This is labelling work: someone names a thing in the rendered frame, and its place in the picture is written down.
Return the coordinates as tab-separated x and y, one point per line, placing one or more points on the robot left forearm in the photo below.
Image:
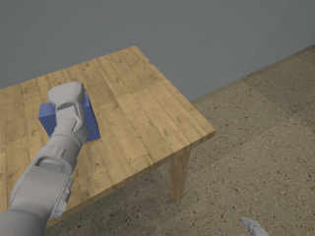
61	151

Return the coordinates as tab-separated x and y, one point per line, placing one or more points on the robot right hand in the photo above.
254	227

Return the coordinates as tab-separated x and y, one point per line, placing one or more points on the sponge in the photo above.
47	118

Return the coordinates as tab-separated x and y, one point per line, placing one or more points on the robot left upper arm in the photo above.
43	194

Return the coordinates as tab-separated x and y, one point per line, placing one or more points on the robot left hand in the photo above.
69	91

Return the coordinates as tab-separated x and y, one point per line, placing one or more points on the table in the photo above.
143	120

